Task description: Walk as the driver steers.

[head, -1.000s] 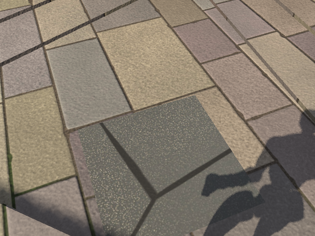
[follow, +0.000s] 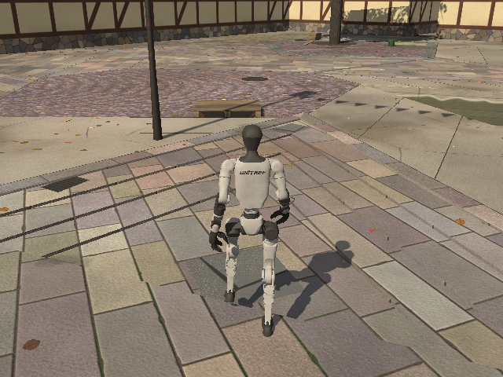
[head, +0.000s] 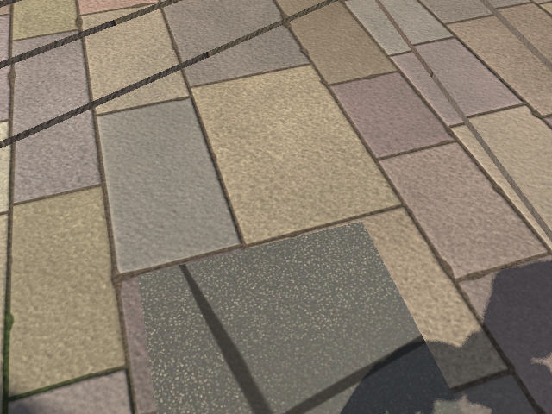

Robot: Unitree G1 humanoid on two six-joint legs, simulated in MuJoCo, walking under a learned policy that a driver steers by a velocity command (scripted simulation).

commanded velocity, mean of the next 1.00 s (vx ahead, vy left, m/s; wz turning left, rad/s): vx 0.49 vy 0.00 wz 0.08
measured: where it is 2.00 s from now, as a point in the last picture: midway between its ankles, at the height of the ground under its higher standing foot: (241, 225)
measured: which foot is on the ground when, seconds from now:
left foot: up 0.00-0.22, down 0.24-0.74, up 0.76-1.00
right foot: down 0.00-0.22, up 0.24-0.70, down 0.72-1.00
